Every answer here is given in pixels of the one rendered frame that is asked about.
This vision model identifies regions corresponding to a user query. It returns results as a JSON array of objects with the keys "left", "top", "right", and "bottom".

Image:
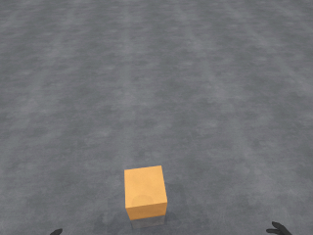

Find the robot right hand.
[{"left": 266, "top": 221, "right": 291, "bottom": 235}]

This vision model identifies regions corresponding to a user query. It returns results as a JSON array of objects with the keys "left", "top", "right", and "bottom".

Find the carton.
[{"left": 124, "top": 165, "right": 167, "bottom": 220}]

